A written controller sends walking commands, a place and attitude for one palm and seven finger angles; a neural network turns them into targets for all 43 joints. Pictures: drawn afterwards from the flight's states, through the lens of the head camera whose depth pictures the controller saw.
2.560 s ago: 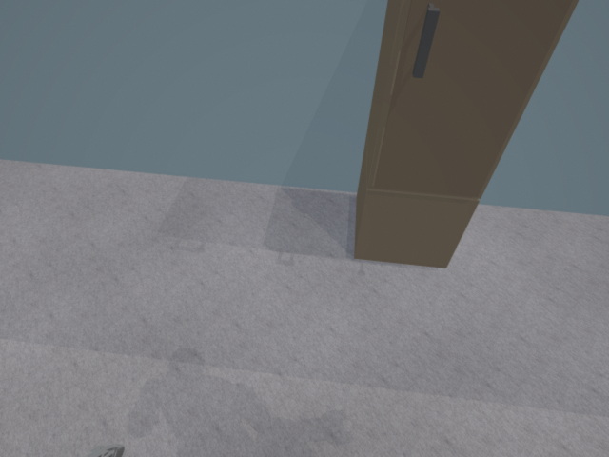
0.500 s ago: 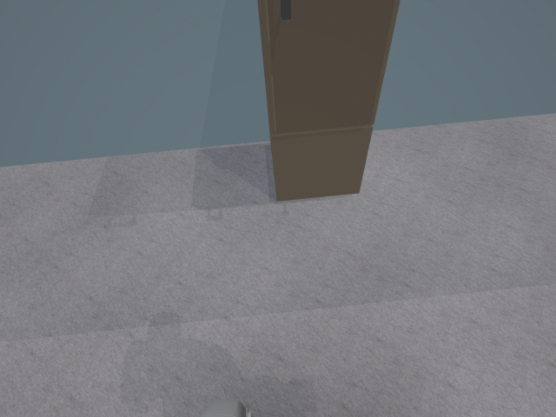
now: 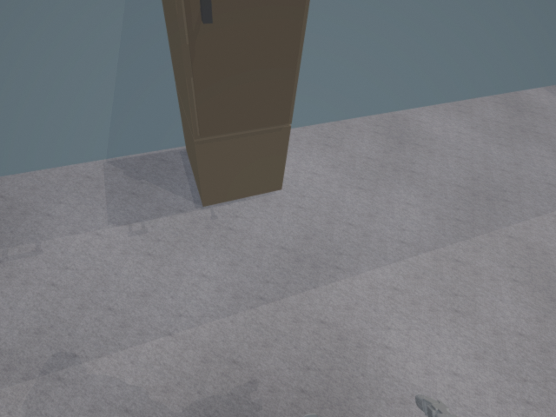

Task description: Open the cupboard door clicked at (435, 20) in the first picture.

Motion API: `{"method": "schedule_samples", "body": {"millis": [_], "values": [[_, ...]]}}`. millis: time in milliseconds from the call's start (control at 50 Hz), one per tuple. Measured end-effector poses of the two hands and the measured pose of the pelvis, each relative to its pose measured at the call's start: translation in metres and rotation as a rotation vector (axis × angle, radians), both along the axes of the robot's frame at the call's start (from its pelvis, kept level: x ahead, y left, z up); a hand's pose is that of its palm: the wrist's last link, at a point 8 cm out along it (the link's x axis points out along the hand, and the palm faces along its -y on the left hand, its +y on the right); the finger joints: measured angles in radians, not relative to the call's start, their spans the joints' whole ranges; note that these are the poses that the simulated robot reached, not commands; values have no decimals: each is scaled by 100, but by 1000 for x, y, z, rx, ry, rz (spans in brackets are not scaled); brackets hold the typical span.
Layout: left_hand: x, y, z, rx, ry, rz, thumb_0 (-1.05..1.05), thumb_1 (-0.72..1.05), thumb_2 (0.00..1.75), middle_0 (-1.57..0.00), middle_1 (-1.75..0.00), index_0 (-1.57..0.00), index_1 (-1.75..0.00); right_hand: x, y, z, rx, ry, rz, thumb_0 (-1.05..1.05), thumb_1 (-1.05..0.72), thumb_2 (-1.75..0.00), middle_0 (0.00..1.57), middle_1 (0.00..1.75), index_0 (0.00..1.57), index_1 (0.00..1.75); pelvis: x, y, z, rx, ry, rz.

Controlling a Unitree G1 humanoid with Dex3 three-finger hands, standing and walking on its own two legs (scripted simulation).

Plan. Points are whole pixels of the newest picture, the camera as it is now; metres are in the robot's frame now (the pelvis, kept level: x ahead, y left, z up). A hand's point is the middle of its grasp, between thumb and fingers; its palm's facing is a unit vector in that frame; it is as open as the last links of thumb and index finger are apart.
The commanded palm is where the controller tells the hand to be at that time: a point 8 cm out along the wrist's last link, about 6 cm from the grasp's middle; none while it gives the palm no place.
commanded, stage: walk to a spot facing it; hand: left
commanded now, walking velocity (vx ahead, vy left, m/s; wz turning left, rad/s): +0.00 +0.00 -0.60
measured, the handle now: out of the picture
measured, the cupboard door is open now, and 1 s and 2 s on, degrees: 0 0 0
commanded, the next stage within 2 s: none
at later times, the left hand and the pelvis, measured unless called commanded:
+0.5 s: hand (205, 391) +0.18 +0.12 -0.16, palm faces -0.36 -0.91 -0.21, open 7.4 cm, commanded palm none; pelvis +0.00 -0.02 -0.01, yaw -20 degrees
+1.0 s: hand (209, 339) +0.27 +0.14 -0.19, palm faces -0.49 -0.86 -0.15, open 7.4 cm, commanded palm none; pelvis +0.19 -0.04 -0.01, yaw -35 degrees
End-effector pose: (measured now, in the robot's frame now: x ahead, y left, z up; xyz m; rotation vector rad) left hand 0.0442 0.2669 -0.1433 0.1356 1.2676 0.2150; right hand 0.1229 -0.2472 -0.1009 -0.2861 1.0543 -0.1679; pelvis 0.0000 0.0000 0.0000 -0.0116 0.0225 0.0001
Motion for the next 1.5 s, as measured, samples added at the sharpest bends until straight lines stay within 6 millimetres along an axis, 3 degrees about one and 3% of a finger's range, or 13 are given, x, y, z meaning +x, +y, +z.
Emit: {"method": "schedule_samples", "body": {"millis": [120, 240, 440, 520, 620, 800, 880, 940, 1040, 1200, 1380, 1440, 1500], "values": [[28, 19, 9, -9, -28, -97, 1, 91, 90, -20, -30, -20, -30, -57, 13, 7, -3, 67, -100, 1, -90, -90, 20, 30, 20, 30, -3, 15, 10, -28, -18, -85], [53, 10, 12, -19, -8, -196, 1, 91, 90, -20, -30, -20, -30, -113, 18, 0, 22, 128, -230, 1, -90, -90, 20, 30, 20, 30, -5, 21, 11, -33, -19, -166], [123, -68, 18, -34, -63, -441, 1, 91, 90, -20, -30, -20, -30, -216, 4, -30, 98, 273, -468, 1, -90, -90, 20, 30, 20, 30, -6, -3, 1, -13, -8, -322], [146, -99, 18, -23, -148, -493, 1, 91, 90, -20, -30, -20, -30, -238, -10, -48, 128, 334, -516, 1, -90, -90, 20, 30, 20, 30, 1, -21, -11, -18, -7, -352], [143, -108, 25, -13, -112, -493, 1, 91, 90, -20, -30, -20, -30, -202, -30, -34, 132, 265, -532, 1, -91, -90, 20, 30, 19, 30, 26, -36, 3, -6, -14, -409], [138, -90, 6, -16, 115, -492, 1, 91, 90, -21, -30, -20, -30, -71, -60, -15, 82, 47, -504, 1, -91, -90, 20, 30, 19, 30, 92, -41, 3, -18, -8, -485], [160, -75, -15, -22, 202, -476, 1, 90, 90, -21, -30, -20, -30, -6, -62, -15, 42, -22, -481, 1, -91, -90, 20, 30, 19, 30, 137, -38, -12, -32, -9, -524], [195, -71, -26, -21, 243, -505, 1, 91, 90, -20, -30, -20, -30, 19, -57, -13, 15, -65, -504, 1, -91, -90, 20, 30, 20, 30, 163, -35, -17, -35, -30, -577], [287, -95, -10, -35, 144, -598, 1, 91, 90, -20, -30, -20, -30, 13, -30, -5, 50, -7, -623, 0, -91, -90, 20, 30, 20, 30, 201, -40, 2, -49, -42, -633], [413, -170, 14, -61, -29, -727, 1, 91, 90, -20, -30, -19, -29, -23, 2, -11, 120, 167, -839, 0, -93, -90, 20, 30, 20, 30, 255, -61, 12, -23, -33, -723], [494, -295, 12, -81, -55, -930, 1, 91, 90, -20, -30, -19, -29, -33, 35, -31, 285, 332, -1023, 1, -91, -90, 20, 30, 20, 30, 297, -113, 2, -2, -27, -829], [512, -345, 5, -91, -80, -1000, 1, 91, 90, -20, -30, -19, -29, -32, 32, -43, 340, 374, -1077, 1, -91, -90, 20, 30, 20, 30, 307, -138, -9, 0, -20, -866], [526, -384, -3, -102, -138, -1035, 1, 91, 90, -20, -30, -20, -30, -28, 13, -58, 377, 394, -1101, 1, -91, -90, 20, 30, 20, 30, 313, -164, -23, 3, -20, -895]]}}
